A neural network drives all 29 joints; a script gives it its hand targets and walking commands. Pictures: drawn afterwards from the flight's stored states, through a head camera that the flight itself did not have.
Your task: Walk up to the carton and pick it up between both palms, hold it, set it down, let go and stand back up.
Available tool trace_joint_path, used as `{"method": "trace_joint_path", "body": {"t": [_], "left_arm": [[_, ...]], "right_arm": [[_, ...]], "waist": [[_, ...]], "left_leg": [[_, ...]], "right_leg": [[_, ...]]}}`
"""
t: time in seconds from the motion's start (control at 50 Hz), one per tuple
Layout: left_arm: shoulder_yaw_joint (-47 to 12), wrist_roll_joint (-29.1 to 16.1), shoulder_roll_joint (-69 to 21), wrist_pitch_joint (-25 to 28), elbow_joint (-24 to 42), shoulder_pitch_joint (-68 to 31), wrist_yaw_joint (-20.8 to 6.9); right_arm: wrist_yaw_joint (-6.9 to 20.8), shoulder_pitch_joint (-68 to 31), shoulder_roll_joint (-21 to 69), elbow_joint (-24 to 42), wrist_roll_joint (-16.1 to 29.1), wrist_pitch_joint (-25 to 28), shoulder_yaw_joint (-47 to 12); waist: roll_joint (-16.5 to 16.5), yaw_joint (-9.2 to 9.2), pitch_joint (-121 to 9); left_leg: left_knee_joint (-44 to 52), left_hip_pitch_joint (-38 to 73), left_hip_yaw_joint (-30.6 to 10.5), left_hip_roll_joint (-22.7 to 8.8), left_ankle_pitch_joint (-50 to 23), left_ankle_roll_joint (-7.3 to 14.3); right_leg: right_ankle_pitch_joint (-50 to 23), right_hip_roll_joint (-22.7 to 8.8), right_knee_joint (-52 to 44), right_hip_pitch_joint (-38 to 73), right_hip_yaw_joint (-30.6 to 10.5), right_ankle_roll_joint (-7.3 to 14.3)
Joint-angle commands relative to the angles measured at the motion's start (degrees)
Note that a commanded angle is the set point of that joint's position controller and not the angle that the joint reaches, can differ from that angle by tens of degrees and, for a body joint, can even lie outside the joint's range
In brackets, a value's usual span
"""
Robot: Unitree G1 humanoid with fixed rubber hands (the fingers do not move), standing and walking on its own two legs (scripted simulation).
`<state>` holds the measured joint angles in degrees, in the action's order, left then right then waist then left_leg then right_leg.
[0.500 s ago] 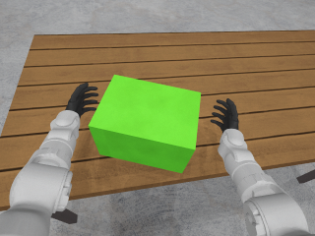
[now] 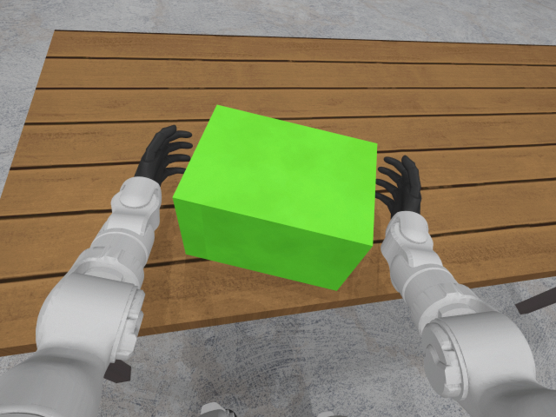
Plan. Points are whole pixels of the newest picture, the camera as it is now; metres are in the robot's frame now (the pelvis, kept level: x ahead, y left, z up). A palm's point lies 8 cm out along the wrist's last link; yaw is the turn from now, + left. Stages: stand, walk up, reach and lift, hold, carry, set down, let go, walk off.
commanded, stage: reach and lift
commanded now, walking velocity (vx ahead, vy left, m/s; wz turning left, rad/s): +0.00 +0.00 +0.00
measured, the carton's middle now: (278, 200) +0.44 -0.02 +0.01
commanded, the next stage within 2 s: none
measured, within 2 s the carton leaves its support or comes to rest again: neither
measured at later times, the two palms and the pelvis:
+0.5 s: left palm (164, 184) +0.46 +0.15 +0.03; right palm (393, 213) +0.39 -0.19 +0.05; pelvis -0.02 +0.03 -0.01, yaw -2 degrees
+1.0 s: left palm (164, 184) +0.46 +0.15 +0.03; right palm (392, 214) +0.38 -0.19 +0.04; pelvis -0.01 +0.02 -0.01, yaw +0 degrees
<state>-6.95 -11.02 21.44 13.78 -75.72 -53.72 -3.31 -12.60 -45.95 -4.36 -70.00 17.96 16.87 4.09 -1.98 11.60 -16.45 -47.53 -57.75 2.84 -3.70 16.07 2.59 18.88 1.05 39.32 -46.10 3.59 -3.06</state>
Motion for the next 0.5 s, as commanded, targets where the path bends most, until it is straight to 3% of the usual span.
{"method": "trace_joint_path", "body": {"t": [0.0, 0.14, 0.24, 0.32, 0.48], "left_arm": [[-0.20, -1.05, 4.77, 3.26, 9.34, -31.57, 1.15], [-2.74, -3.05, 1.46, 3.99, 10.15, -34.44, 2.55], [-3.15, -2.67, -0.71, 4.20, 10.84, -35.48, 3.42], [-1.91, -1.00, -0.92, 4.13, 10.78, -36.26, 4.12], [-1.75, 0.27, -3.70, 4.71, 10.49, -36.61, 4.11]], "right_arm": [[0.77, -25.78, -11.99, 8.07, -1.04, 3.10, 2.05], [1.61, -30.06, -10.50, 8.98, -3.72, 2.29, 4.51], [2.41, -31.95, -9.07, 9.67, -4.59, 1.61, 4.95], [2.86, -32.67, -8.28, 9.69, -4.93, 1.44, 5.21], [3.52, -33.21, -6.22, 10.13, -6.12, 2.14, 5.89]], "waist": [[-16.50, 0.57, -37.09], [-13.92, 1.26, -40.72], [-12.76, 0.57, -42.23], [-12.24, -0.39, -43.06], [-11.72, -0.45, -43.34]], "left_leg": [[0.03, 58.88, -8.15, -0.12, -28.97, -11.56], [1.64, 58.29, -9.70, -0.96, -21.42, -11.44], [2.94, 58.28, -10.95, -1.58, -18.82, -11.35], [3.56, 57.74, -11.19, -1.61, -17.81, -11.18], [3.65, 58.34, -11.72, -1.84, -18.46, -11.18]], "right_leg": [[-14.76, 2.34, -4.86, -12.79, 3.28, 3.14], [-11.90, 2.07, -3.35, -14.92, 3.30, 2.70], [-10.62, 1.73, -2.25, -14.82, 2.93, 2.24], [-10.58, 1.51, -1.68, -13.91, 2.56, 1.97], [-11.15, 1.30, -1.21, -14.08, 2.30, 2.15]]}}
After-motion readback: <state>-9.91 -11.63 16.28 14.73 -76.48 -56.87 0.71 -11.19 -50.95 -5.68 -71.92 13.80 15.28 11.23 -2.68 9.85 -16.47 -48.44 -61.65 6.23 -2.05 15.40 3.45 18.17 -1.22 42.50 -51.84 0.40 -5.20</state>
